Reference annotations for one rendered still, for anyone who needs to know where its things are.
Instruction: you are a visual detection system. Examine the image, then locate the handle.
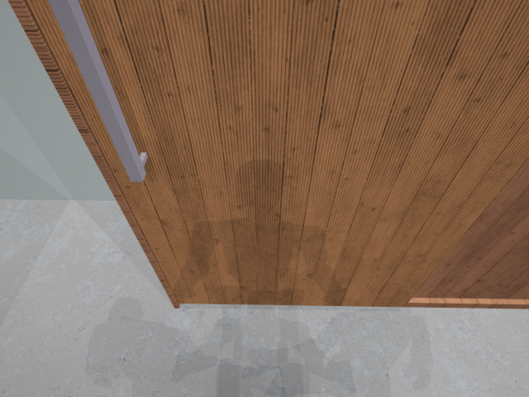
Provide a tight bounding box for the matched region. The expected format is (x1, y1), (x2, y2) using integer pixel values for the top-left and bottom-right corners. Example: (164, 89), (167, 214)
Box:
(48, 0), (148, 182)

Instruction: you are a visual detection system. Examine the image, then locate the wardrobe door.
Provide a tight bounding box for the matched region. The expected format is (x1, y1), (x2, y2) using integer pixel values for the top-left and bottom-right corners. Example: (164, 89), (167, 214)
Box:
(24, 0), (529, 307)
(413, 160), (529, 299)

